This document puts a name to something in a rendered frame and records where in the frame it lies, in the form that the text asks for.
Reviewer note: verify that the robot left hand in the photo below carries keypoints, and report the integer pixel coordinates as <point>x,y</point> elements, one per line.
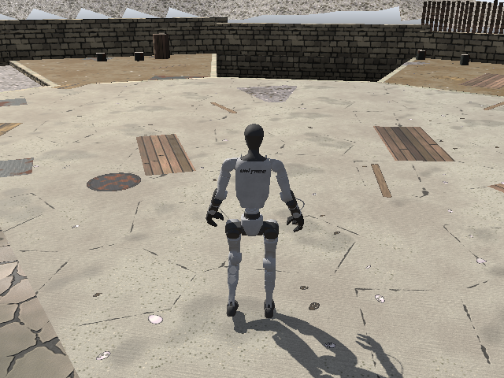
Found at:
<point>216,215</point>

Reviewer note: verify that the right robot forearm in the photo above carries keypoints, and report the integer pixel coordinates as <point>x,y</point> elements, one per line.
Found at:
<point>293,206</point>

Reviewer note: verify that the left robot upper arm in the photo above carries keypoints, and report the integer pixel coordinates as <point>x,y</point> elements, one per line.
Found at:
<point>224,177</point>

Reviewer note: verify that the left robot shin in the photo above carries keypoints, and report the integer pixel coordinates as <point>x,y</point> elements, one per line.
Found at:
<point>233,277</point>

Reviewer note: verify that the left robot thigh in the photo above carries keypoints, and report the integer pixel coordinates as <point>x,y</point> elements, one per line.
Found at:
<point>233,233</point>

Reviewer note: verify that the right robot upper arm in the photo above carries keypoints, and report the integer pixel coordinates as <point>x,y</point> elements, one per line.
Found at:
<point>282,179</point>

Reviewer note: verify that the left robot forearm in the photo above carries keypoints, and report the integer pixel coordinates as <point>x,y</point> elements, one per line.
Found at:
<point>215,204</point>

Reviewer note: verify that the robot right hand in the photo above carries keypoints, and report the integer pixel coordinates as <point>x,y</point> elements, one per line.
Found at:
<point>299,220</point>

